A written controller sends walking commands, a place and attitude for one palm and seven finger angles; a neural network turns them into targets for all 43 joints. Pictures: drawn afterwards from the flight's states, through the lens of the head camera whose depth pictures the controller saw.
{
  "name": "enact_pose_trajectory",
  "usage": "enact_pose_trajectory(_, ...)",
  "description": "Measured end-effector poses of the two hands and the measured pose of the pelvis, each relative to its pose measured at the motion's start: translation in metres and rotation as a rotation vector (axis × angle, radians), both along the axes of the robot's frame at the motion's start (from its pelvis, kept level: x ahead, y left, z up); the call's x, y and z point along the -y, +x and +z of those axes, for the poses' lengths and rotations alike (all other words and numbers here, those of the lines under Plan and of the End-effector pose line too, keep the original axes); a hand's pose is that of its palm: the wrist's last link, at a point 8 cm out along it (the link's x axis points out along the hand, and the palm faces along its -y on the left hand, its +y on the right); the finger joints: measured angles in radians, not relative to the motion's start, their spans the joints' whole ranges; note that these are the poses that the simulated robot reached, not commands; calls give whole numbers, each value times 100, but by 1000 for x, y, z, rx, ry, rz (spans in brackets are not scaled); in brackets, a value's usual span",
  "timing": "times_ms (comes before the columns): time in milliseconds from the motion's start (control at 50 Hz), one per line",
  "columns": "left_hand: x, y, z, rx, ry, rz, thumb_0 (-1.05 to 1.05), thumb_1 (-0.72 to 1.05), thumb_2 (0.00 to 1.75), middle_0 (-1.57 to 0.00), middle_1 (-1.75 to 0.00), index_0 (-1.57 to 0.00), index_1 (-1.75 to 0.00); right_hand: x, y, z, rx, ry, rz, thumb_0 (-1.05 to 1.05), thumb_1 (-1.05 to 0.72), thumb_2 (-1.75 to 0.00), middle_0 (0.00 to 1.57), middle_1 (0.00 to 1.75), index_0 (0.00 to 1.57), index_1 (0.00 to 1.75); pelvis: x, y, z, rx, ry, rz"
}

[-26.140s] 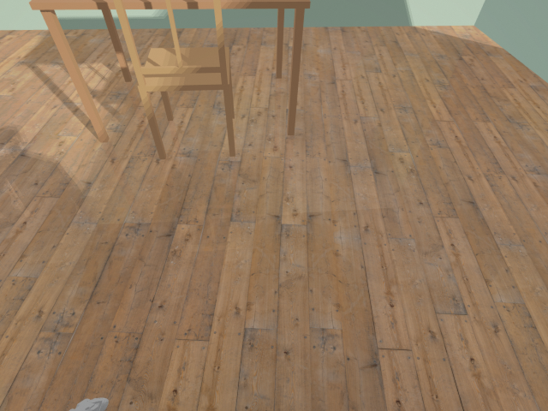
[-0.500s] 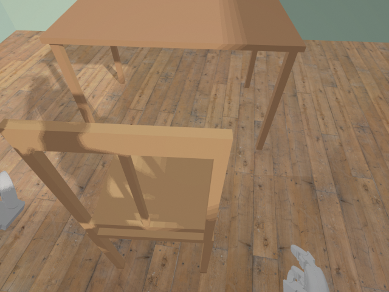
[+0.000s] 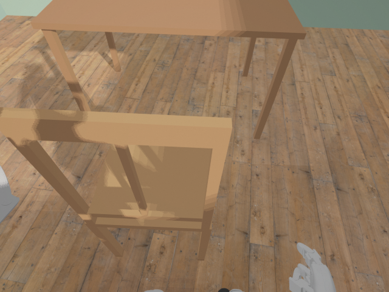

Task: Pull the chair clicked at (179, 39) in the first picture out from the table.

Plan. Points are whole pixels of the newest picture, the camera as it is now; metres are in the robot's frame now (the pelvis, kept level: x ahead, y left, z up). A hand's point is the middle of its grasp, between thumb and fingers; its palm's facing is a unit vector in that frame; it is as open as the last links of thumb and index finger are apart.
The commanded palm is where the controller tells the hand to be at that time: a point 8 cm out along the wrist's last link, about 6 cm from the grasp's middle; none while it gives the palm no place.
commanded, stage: step back with the hand held close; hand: left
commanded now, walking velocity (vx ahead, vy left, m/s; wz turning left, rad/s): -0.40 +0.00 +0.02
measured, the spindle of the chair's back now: (135, 185) +0.36 +0.17 -0.05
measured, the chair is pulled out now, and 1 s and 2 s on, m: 0.60 0.60 0.60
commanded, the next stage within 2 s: stop stepping back and stand still in 1.34 s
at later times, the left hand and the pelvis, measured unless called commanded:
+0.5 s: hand (2, 204) +0.20 +0.27 +0.18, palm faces +0.46 -0.72 -0.52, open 7.4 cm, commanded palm +0.13 +0.31 +0.19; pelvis -0.01 +0.01 +0.00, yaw +1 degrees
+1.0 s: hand out of the picture +0.14 +0.28 +0.17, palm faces +0.49 -0.69 -0.54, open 7.4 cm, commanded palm +0.08 +0.30 +0.19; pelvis -0.04 -0.01 -0.01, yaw +3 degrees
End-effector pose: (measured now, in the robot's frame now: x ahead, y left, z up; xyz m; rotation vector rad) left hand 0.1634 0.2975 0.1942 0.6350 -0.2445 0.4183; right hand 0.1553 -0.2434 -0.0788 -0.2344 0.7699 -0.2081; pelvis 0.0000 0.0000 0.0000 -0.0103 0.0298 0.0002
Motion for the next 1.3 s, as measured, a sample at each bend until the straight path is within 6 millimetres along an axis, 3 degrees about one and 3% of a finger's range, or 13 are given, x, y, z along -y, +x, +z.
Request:
enact_pose_trajectory(280,-5,-9,0,50,19,17,1,89,90,-22,-30,-21,-30,-9,7,0,38,2,34,2,-90,-90,20,30,20,30,2,-3,-5,3,-3,14)
enact_pose_trajectory(380,0,-9,1,72,-17,-4,1,89,90,-22,-30,-21,-30,-7,1,0,7,-8,39,2,-90,-90,21,30,20,30,0,-4,-3,-6,-5,14)
enact_pose_trajectory(560,-11,-11,3,49,57,-12,1,88,90,-22,-30,-21,-30,-6,-10,3,20,-17,1,2,-90,-90,20,30,20,30,-2,-6,-4,-3,-11,26)
enact_pose_trajectory(660,2,-17,2,72,37,-21,2,89,90,-22,-30,-21,-30,-5,-10,-4,28,1,29,2,-90,-90,20,30,20,30,6,-13,-8,8,-10,20)
enact_pose_trajectory(760,16,-25,5,86,2,-62,1,89,90,-22,-30,-21,-30,-1,-17,-4,7,1,37,2,-90,-90,21,30,20,30,7,-22,-5,0,-3,25)
enact_pose_trajectory(960,-12,-56,4,53,67,-2,1,88,90,-22,-30,-21,-30,-3,-38,4,37,-17,24,2,-90,-90,20,30,20,30,2,-38,-6,8,-27,71)
enact_pose_trajectory(1080,2,-78,-4,83,15,6,2,89,90,-22,-30,-21,-30,-6,-42,-4,45,-10,102,2,-90,-90,20,30,20,30,12,-57,-12,19,-25,61)
enact_pose_trajectory(1180,13,-89,6,123,5,-33,2,88,90,-22,-30,-21,-30,-7,-51,-1,27,-13,124,2,-90,-90,21,30,20,30,12,-69,-6,12,-6,60)
enact_pose_trajectory(1300,-1,-98,15,125,68,-46,1,88,90,-22,-30,-21,-31,-8,-68,5,66,-12,73,2,-90,-90,21,30,20,30,4,-83,-6,25,-27,54)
